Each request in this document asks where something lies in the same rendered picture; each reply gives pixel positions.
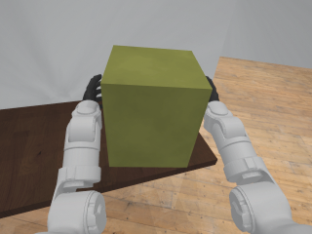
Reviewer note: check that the right robot hand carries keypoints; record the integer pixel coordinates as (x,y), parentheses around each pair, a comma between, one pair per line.
(214,94)

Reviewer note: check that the right robot forearm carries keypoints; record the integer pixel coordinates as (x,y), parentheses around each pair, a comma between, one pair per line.
(241,164)

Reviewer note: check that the left robot forearm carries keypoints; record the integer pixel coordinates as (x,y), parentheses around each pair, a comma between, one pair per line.
(80,165)

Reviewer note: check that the carton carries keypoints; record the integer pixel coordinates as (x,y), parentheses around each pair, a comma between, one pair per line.
(154,101)

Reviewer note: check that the table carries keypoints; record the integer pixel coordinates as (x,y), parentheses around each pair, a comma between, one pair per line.
(32,142)

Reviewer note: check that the robot right upper arm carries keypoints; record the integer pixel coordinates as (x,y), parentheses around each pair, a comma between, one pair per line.
(261,208)

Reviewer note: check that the left robot hand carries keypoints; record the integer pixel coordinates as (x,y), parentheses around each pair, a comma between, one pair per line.
(92,91)

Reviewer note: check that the robot left upper arm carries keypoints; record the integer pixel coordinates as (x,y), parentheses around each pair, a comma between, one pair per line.
(81,212)

